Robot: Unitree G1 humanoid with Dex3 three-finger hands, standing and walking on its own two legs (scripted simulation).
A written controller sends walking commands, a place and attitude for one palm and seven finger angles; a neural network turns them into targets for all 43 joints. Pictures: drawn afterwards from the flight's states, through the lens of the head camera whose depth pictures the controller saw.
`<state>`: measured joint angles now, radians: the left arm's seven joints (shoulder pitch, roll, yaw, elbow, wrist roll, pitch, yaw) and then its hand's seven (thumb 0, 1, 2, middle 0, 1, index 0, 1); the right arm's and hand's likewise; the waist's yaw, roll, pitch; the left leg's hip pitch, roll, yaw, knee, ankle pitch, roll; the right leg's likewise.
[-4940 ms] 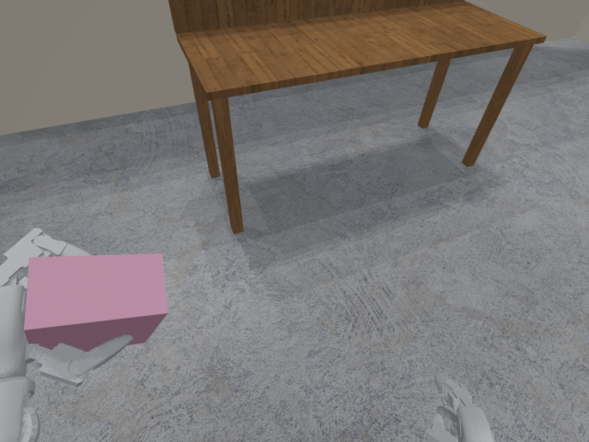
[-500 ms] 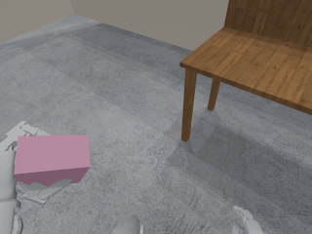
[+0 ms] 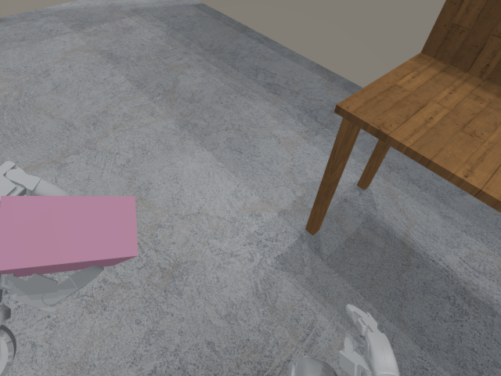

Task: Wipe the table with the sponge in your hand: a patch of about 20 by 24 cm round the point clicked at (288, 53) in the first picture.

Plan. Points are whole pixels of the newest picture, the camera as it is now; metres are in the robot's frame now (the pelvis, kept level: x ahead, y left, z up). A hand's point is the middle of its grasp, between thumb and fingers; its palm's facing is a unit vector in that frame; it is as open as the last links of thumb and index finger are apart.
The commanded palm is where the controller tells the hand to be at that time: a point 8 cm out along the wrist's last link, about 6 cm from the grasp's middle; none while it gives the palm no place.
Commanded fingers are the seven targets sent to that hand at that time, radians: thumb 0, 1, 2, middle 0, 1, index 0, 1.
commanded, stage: walk to a spot facing it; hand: left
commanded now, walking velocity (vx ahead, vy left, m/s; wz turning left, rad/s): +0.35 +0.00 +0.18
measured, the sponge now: (87, 237) +0.23 +0.21 +0.17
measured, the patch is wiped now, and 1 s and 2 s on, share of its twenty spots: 0.00 0.00 0.00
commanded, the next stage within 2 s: turn to face it in 0.54 s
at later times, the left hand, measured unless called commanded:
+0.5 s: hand (79, 192) +0.28 +0.23 +0.19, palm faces +0.52 -0.72 -0.46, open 10.6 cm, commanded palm +0.22 +0.27 +0.18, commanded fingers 0.00 0.10 1.30 -1.20 -1.60 -1.20 -1.60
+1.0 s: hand (123, 167) +0.34 +0.20 +0.17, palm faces +0.64 -0.66 -0.39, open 10.6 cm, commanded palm +0.28 +0.22 +0.18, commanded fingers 0.00 0.10 1.30 -1.20 -1.60 -1.20 -1.60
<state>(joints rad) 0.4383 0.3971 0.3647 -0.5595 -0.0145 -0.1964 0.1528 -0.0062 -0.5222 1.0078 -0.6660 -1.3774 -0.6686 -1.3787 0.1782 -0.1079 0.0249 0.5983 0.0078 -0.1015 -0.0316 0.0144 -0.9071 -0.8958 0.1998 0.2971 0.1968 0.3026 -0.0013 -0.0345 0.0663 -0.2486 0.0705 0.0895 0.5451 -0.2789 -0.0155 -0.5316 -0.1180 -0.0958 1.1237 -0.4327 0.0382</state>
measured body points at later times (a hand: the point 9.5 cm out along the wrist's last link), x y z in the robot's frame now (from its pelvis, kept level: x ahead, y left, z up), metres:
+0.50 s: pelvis +0.12 -0.04 +0.00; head +0.16 -0.02 +0.45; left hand +0.25 +0.26 +0.21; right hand +0.32 -0.29 -0.07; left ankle +0.15 +0.09 -0.72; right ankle +0.11 -0.14 -0.73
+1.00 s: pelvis +0.19 -0.09 +0.00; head +0.21 -0.11 +0.44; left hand +0.30 +0.23 +0.19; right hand +0.44 -0.23 -0.10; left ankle +0.14 +0.05 -0.67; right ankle +0.26 -0.15 -0.73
